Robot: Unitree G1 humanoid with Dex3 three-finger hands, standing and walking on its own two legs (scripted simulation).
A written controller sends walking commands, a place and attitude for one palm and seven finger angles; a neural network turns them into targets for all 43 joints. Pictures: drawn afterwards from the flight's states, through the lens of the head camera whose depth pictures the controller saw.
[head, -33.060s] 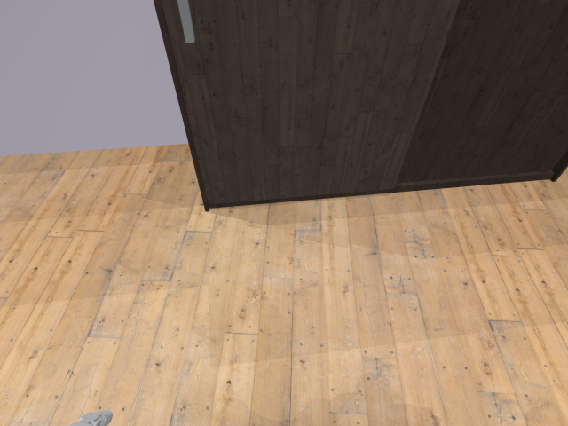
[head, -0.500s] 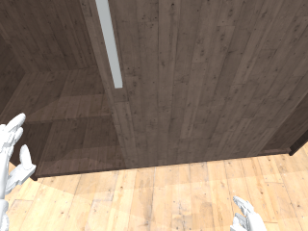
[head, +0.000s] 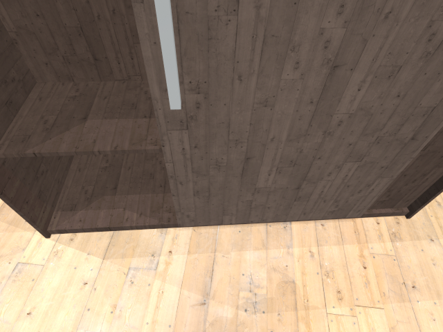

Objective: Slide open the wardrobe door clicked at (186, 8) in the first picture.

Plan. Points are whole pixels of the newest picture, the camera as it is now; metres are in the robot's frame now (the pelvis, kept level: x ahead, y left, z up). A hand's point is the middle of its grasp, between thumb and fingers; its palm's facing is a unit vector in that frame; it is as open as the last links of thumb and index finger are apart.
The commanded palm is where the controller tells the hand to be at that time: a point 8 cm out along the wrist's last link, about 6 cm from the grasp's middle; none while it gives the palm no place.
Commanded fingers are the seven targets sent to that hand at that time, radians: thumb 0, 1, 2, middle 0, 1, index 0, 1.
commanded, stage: let the arm hang, fingers relaxed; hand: left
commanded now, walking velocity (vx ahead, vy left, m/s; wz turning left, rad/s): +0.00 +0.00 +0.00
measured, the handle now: (168, 34) +0.63 +0.16 +0.21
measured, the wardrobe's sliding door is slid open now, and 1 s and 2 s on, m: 0.61 0.61 0.61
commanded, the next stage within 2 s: look to check the result in 0.56 s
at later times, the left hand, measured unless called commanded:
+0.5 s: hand out of the picture +0.08 +0.22 -0.16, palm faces -0.03 -0.97 -0.22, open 7.3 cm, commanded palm none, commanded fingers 0.00 0.90 0.90 -0.20 -0.30 -0.20 -0.30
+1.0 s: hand out of the picture +0.08 +0.26 -0.16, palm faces -0.03 -0.95 -0.30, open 7.4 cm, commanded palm none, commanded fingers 0.00 0.90 0.90 -0.20 -0.30 -0.20 -0.30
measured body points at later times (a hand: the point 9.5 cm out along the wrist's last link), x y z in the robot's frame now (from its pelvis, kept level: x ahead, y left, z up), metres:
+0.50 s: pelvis +0.01 +0.02 +0.01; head +0.02 +0.03 +0.46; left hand +0.08 +0.27 -0.15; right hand +0.06 -0.23 -0.14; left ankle +0.03 +0.12 -0.74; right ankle +0.01 -0.08 -0.74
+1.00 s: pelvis +0.03 +0.03 +0.01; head +0.05 +0.03 +0.46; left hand +0.09 +0.31 -0.14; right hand +0.09 -0.25 -0.14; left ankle +0.03 +0.12 -0.74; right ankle +0.01 -0.08 -0.74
